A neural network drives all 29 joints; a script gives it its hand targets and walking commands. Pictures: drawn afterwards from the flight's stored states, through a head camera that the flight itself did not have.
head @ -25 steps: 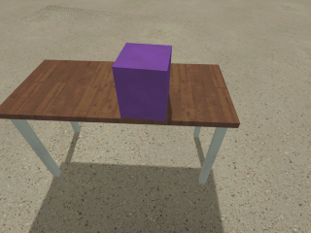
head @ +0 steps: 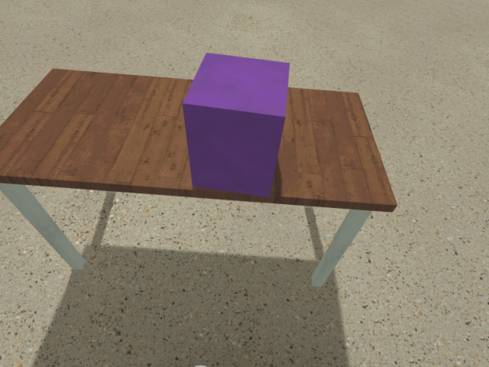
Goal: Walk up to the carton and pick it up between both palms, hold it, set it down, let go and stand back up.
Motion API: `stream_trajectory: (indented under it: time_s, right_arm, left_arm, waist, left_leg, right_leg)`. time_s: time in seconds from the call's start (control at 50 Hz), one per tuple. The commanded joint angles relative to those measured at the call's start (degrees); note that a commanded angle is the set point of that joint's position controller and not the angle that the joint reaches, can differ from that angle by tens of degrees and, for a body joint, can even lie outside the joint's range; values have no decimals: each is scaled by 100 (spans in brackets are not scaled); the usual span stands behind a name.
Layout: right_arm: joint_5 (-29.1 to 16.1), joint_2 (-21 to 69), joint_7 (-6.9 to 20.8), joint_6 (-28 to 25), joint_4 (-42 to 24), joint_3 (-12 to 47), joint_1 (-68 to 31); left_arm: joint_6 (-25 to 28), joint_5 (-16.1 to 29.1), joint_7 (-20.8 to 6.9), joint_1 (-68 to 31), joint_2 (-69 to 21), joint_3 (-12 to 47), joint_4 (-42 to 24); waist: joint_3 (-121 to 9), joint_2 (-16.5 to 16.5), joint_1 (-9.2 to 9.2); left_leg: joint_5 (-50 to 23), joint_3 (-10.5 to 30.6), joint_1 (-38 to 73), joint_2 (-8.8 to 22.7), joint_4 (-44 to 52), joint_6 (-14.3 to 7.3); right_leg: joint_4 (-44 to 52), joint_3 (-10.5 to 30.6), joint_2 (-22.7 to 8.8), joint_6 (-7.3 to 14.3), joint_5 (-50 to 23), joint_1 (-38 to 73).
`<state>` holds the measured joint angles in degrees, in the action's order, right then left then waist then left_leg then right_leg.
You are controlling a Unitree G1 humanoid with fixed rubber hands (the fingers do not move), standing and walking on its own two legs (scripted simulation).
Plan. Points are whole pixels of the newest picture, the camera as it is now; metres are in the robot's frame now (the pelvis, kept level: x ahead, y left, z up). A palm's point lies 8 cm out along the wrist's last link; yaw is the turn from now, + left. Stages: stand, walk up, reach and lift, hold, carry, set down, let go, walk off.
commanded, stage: walk up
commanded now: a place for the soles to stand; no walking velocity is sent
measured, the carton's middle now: (238, 127) +0.65 +0.03 +0.00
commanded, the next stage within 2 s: none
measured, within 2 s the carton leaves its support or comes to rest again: neither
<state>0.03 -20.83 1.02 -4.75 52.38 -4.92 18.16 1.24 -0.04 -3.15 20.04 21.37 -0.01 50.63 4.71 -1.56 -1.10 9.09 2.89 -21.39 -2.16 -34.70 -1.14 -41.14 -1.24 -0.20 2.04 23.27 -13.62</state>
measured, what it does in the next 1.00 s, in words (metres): walks ahead: right foot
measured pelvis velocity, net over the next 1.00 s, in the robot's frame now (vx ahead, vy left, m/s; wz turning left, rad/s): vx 0.18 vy -0.10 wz -0.07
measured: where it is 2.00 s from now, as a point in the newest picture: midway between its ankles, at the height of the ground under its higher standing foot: outside the picture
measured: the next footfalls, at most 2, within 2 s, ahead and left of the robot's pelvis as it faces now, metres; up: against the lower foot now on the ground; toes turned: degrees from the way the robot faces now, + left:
right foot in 0.42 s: +0.19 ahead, -0.17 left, +0.00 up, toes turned -4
left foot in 1.06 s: +0.28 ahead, +0.01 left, +0.00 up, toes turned -6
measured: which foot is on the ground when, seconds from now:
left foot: down 0.00-0.44, up 0.46-1.00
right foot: up 0.00-0.40, down 0.42-1.00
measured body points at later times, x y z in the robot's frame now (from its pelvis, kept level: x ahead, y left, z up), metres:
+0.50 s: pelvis +0.10 -0.09 +0.00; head +0.13 -0.10 +0.45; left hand +0.18 +0.21 -0.12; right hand +0.15 -0.40 -0.13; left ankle +0.08 +0.09 -0.70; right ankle +0.15 -0.16 -0.72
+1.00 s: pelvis +0.18 -0.10 +0.01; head +0.23 -0.09 +0.46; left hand +0.24 +0.20 -0.13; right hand +0.25 -0.43 -0.10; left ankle +0.19 +0.02 -0.70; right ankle +0.15 -0.16 -0.72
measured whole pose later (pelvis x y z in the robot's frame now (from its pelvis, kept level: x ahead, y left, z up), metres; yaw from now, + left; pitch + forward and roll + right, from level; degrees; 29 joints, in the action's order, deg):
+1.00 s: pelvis +0.18 -0.10 +0.01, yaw -4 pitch -2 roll +0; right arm 0.0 -20.6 -0.3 0.8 52.3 -4.7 10.6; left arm 2.3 0.0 0.9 15.4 21.7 0.0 53.1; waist 8.1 -2.0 -1.1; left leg 19.4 2.8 -18.8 -1.0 -45.5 -0.7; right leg -27.8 -1.6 5.2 5.4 18.1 -7.4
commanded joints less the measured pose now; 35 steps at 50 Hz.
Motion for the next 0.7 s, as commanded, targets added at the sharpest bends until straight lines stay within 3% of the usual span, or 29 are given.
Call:
stream_trajectory:
  time_s: [0.0,0.02,0.04,0.06,0.08,0.1,0.12,0.14,0.18,0.2,0.22,0.24,0.28,0.3,0.32,0.34,0.36,0.38,0.4,0.42,0.44,0.46,0.48,0.5,0.52,0.56,0.58,0.64,0.68]
  right_arm:
    - [97,-1857,-201,-120,-476,-519,173]
    - [80,-1847,-224,-137,-449,-475,279]
    - [36,-1664,-222,-186,-330,-403,479]
    - [-14,-1697,-204,-222,-357,-364,646]
    - [33,-1585,-213,-219,-447,-343,516]
    - [-10,-1657,-242,-231,-356,-415,687]
    - [14,-1681,-278,-256,-459,-410,619]
    - [11,-1734,-304,-244,-361,-385,850]
    - [48,-1860,-340,-257,-339,-398,855]
    - [72,-2098,-353,-259,-327,-478,684]
    - [135,-1946,-347,-256,-483,-412,290]
    - [67,-1957,-367,-222,-424,-416,357]
    - [113,-1961,-301,-216,-465,-448,401]
    - [132,-2042,-302,-186,-435,-395,344]
    - [113,-1892,-280,-174,-501,-369,98]
    - [49,-1815,-255,-167,-505,-285,-141]
    - [40,-1461,-250,-104,-584,-259,-226]
    - [-52,-972,-215,-48,-593,-46,-228]
    - [-95,-730,-222,7,-507,62,401]
    - [11,-1120,-285,60,-320,-18,422]
    - [28,-1400,-288,125,-183,-101,546]
    - [3,-1379,-262,149,-224,-101,559]
    - [56,-1385,-174,196,-6,-130,555]
    - [20,-1370,-126,243,13,-136,573]
    - [-9,-1344,-98,280,87,-136,433]
    - [-5,-1229,-111,302,-20,-125,315]
    - [5,-1094,-117,335,5,-115,202]
    - [-50,-937,-203,431,-83,-85,-75]
    - [-83,-963,-253,444,-169,-17,-393]
  left_arm:
    - [-94,-158,40,342,1562,-659,-174]
    - [-60,-120,43,454,1442,-645,-165]
    - [-10,-154,43,202,1432,-623,-163]
    - [-45,-136,57,343,1404,-604,-106]
    - [-34,-190,60,117,1312,-624,-135]
    - [-31,-164,35,-84,1274,-604,-141]
    - [-98,-175,36,-245,1231,-631,-217]
    - [-144,-201,28,-433,1176,-547,-263]
    - [-135,-262,0,-916,1201,-580,-433]
    - [-108,-186,-1,-981,1221,-576,-556]
    - [-53,-186,-45,-850,1223,-590,-602]
    - [-45,-244,-36,-818,1389,-610,-500]
    - [-22,-233,-49,-740,1308,-619,-389]
    - [14,-243,-58,-832,1311,-635,-444]
    - [78,-221,-23,-627,1113,-611,-431]
    - [103,-220,36,-422,1122,-614,-154]
    - [223,-149,138,292,1100,-648,44]
    - [337,-230,209,579,1499,-663,342]
    - [353,-225,263,185,1903,-747,81]
    - [278,-168,255,-22,1838,-726,-77]
    - [263,-112,262,-171,1781,-697,-97]
    - [242,-77,266,-480,1709,-728,-174]
    - [278,-60,256,-469,1451,-650,-101]
    - [298,-85,287,-633,1529,-667,-168]
    - [316,-63,300,-652,1474,-654,-86]
    - [361,-33,355,-380,1353,-547,-69]
    - [333,58,403,6,1393,-620,48]
    - [312,54,498,128,1321,-575,39]
    - [308,13,564,227,1265,-533,20]
  waist:
    - [257,459,37]
    - [238,504,78]
    - [104,207,110]
    - [-274,320,163]
    - [-88,601,113]
    - [-110,518,309]
    - [-184,196,302]
    - [-210,428,333]
    - [51,397,446]
    - [-224,771,384]
    - [-203,719,178]
    - [-286,375,264]
    - [-20,634,245]
    - [-371,624,275]
    - [-392,660,-26]
    - [-515,448,-62]
    - [-1079,321,-404]
    - [-1020,-1089,-462]
    - [-875,-1682,-119]
    - [-671,-1089,-93]
    - [-494,-818,-1]
    - [-96,-511,49]
    - [236,-692,160]
    - [291,-517,153]
    - [434,-823,202]
    - [347,-522,167]
    - [363,-867,90]
    - [-314,-503,19]
    - [-169,-266,-133]
  left_leg:
    - [4030,3240,1011,1879,2591,-427]
    - [3316,2963,1251,1803,2414,-682]
    - [2475,2684,1624,1653,2210,-521]
    - [1927,2639,1759,1761,2139,-249]
    - [1544,2351,1767,1601,2035,-442]
    - [453,2096,1929,1560,1862,-241]
    - [390,2146,1831,1653,1825,-397]
    - [492,2068,1751,1674,1855,-311]
    - [1461,2418,1828,1976,1906,-937]
    - [1745,2270,2109,1958,1833,-1085]
    - [2083,2276,1920,1983,1705,-1239]
    - [1790,2187,1883,1936,1500,-1176]
    - [1764,1573,1270,1797,1640,-1048]
    - [1239,1592,1266,1682,1432,-1080]
    - [829,1545,700,1865,1276,-992]
    - [-69,1024,446,1498,732,-927]
    - [-261,638,362,1198,-191,-539]
    - [402,-47,-457,493,-1408,-260]
    - [1656,-183,-1498,-252,-2066,59]
    - [2098,-140,-1604,-63,-2229,-26]
    - [1960,41,-1512,112,-2345,-21]
    - [1551,261,-1459,165,-2478,-55]
    - [1165,62,-1225,366,-2784,-47]
    - [1027,291,-1057,281,-2728,-18]
    - [838,7,-877,372,-2662,20]
    - [533,139,-815,275,-2534,70]
    - [548,142,-724,212,-2530,12]
    - [496,266,-861,122,-2328,162]
    - [520,153,-954,204,-2007,203]
  right_leg:
    - [-1964,893,-253,107,62,-2075]
    - [-1792,794,-169,36,-3,-2250]
    - [-1754,970,-251,27,-396,-2328]
    - [-1557,1005,-267,-47,-446,-2053]
    - [-1473,718,-301,-67,-627,-2213]
    - [-1307,715,-320,-53,-702,-2413]
    - [-1458,849,-239,-101,-612,-2264]
    - [-1361,812,-335,-78,-656,-2316]
    - [-1304,820,-539,-145,-491,-2728]
    - [-801,884,-740,-46,-507,-2619]
    - [-672,867,-703,-81,-355,-2648]
    - [-507,770,-637,-120,-291,-2386]
    - [-149,448,-641,-32,-483,-1980]
    - [7,387,-570,-54,-271,-1525]
    - [249,267,-538,57,-465,-866]
    - [723,64,-447,69,-876,-267]
    - [1452,347,-349,22,-1196,564]
    - [2109,1087,-1032,80,-1133,1276]
    - [2446,2566,-1838,347,-1194,1648]
    - [2670,2869,-2129,493,-331,1426]
    - [2716,2556,-2178,630,333,1258]
    - [2949,2185,-1747,124,895,469]
    - [3191,2019,-1461,-135,1267,90]
    - [3339,1822,-1312,-488,1116,-86]
    - [3379,1686,-1149,-484,630,-165]
    - [2835,1207,-1048,-531,-2061,420]
    - [2734,1083,-1012,-1052,-3287,703]
    - [2086,720,-896,-997,-5327,1992]
    - [2114,915,-1154,-568,-5390,2010]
